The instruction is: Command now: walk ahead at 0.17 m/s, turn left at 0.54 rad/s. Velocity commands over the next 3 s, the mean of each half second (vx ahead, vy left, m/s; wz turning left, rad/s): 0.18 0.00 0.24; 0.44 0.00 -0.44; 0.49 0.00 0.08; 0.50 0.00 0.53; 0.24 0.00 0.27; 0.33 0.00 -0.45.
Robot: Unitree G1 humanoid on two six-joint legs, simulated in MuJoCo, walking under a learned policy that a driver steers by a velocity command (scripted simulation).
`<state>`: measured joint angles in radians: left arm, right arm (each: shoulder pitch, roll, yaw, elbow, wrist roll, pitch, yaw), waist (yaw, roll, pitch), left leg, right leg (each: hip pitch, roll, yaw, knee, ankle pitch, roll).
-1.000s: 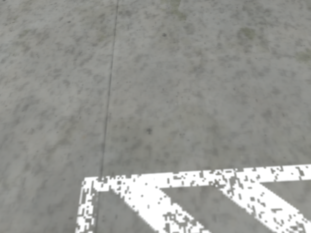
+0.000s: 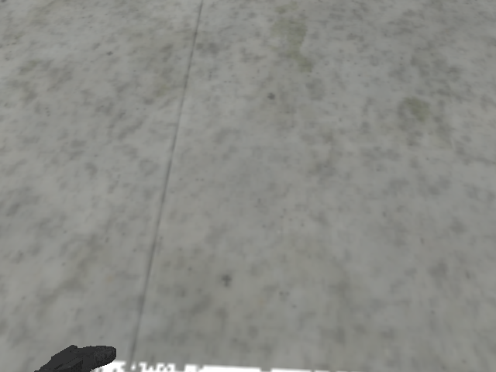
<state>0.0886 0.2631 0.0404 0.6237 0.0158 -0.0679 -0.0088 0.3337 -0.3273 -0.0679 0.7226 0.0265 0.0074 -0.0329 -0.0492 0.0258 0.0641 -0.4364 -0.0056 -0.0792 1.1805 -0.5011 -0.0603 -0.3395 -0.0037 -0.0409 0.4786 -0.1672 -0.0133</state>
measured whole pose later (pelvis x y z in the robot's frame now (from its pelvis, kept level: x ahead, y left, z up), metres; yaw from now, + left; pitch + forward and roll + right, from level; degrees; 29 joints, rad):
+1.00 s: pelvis +0.35 -0.06 +0.01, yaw -11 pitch +2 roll +1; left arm 0.31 0.28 0.05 0.74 -0.01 -0.05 -0.02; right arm 0.18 -0.31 -0.06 0.67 -0.01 -0.10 0.00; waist 0.03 0.03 0.04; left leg -0.58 0.08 -0.04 1.06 -0.27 -0.02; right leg -0.22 0.07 0.04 0.40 -0.21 -0.09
